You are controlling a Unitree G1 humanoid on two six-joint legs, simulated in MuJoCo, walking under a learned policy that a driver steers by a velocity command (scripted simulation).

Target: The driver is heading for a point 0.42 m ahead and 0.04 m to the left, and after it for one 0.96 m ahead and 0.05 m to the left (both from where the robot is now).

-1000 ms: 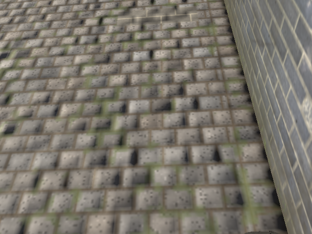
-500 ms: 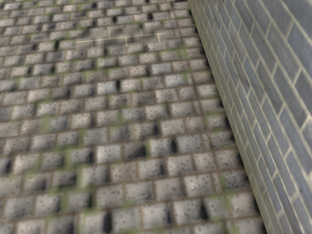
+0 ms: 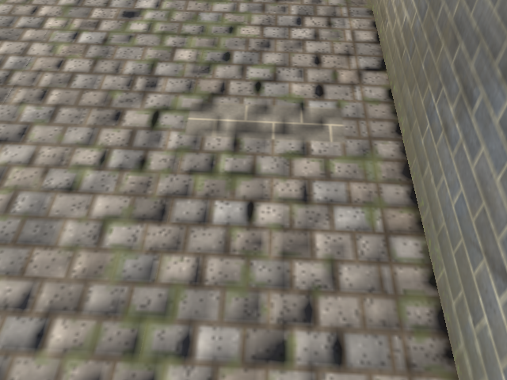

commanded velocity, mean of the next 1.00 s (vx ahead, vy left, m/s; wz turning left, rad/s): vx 0.30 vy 0.00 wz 0.00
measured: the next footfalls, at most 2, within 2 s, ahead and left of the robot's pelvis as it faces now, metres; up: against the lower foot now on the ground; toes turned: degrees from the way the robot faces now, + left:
left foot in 0.02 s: +0.16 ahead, +0.10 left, +0.00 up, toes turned +3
right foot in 0.60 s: +0.44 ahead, +0.02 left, +0.00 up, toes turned -1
